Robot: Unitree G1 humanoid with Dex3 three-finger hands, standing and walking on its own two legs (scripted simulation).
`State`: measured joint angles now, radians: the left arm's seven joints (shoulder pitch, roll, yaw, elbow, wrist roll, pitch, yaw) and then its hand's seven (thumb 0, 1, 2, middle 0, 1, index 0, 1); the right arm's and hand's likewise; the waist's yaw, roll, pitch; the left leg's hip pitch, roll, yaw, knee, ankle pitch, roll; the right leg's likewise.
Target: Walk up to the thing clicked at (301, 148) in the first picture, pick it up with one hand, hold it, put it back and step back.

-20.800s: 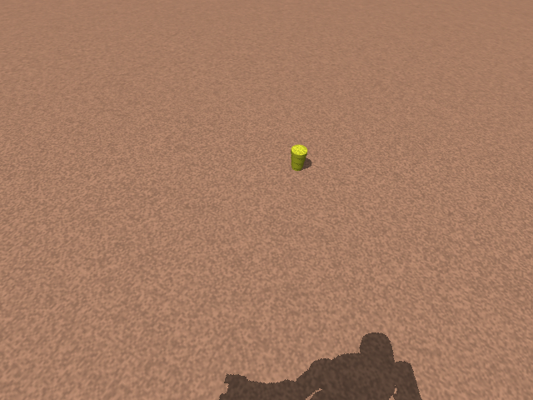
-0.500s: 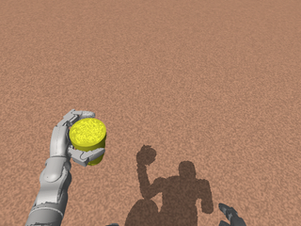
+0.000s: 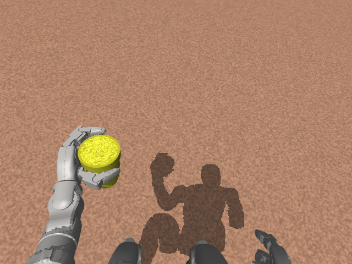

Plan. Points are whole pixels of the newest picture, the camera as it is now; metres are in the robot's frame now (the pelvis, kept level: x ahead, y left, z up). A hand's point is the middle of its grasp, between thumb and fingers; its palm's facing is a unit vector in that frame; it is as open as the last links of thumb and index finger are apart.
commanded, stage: crouch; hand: left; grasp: from the side
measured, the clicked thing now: (103, 165) +0.34 +0.17 -0.04
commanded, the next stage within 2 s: lower in 1.54 s
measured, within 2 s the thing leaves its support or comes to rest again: neither
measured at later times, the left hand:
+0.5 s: hand (109, 180) +0.38 +0.20 -0.26, palm faces +0.16 -0.99 -0.05, open 11.4 cm
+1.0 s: hand (115, 189) +0.40 +0.21 -0.42, palm faces +0.18 -0.98 -0.02, open 11.4 cm
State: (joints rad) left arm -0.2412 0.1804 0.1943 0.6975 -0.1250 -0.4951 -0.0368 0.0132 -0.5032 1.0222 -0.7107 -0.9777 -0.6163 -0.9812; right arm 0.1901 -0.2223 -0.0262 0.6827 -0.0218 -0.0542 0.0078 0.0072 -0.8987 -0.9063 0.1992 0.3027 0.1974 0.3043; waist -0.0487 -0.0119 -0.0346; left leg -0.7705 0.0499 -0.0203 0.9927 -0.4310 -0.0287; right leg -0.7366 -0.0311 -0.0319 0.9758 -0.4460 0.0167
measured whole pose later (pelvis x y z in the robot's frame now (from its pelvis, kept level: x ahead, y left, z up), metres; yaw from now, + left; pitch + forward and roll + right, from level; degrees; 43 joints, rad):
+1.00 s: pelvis -0.07 +0.01 -0.36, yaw -6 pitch +30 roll -6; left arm -0.70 0.47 0.53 1.20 -0.07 -0.78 -0.12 0.01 -0.51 1.03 -0.72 -0.97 -0.62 -0.97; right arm 0.09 -0.28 0.08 0.75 -0.13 0.00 0.09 0.00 -0.94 -0.92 0.20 0.30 0.20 0.30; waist -0.19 -0.03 -0.05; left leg -2.20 0.03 -0.15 2.35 -0.67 -0.05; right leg -2.13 0.00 -0.04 2.29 -0.68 0.03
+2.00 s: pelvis -0.07 +0.02 -0.42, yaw -12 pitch +20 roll -12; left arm -0.67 0.69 0.59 1.31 -0.04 -0.92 -0.06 0.01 -0.50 1.02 -0.72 -0.96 -0.62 -0.96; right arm -0.05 -0.33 0.32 0.66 -0.27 0.04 0.14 0.00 -0.94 -0.91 0.20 0.30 0.20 0.30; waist -0.26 -0.17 0.20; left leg -2.27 0.01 -0.30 2.59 -0.70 -0.05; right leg -2.14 0.04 -0.14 2.43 -0.66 0.07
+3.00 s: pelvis -0.08 +0.03 -0.43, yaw -16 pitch +13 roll -17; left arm -0.68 0.86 0.57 1.48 -0.04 -1.07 0.04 0.01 -0.49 1.01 -0.72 -0.95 -0.63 -0.95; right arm -0.18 -0.37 0.50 0.59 -0.37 0.04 0.14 0.00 -0.91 -0.90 0.20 0.30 0.20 0.30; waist -0.27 -0.28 0.32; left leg -2.23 0.02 -0.40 2.67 -0.71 -0.03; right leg -2.07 0.08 -0.21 2.42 -0.64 0.09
